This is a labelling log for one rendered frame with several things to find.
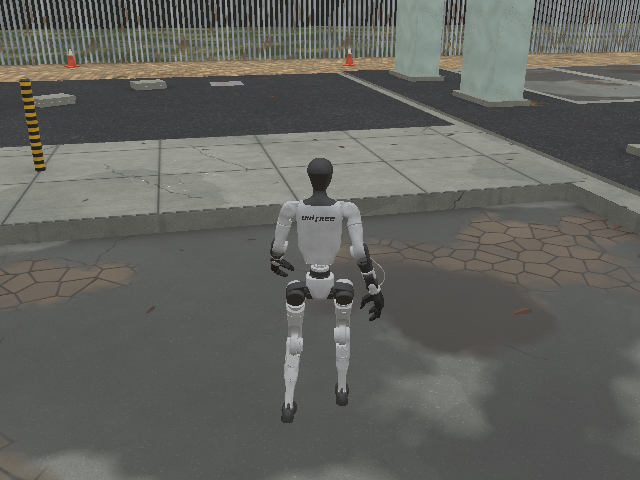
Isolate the right robot hand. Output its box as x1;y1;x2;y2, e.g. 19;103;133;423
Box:
360;291;384;321

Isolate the right robot foot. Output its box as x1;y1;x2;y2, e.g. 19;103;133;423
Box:
335;382;349;406

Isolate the left robot hand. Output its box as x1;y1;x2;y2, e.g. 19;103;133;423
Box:
271;259;294;277

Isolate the left robot forearm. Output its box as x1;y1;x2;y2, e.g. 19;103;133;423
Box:
270;238;284;266

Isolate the left robot upper arm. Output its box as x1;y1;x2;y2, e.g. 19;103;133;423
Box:
272;201;300;254

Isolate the right robot forearm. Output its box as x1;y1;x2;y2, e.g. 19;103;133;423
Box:
357;243;381;295

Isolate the right robot upper arm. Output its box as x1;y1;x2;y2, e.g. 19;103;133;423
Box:
340;201;366;259

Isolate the robot right shin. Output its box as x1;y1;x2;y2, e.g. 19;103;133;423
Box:
336;327;350;393

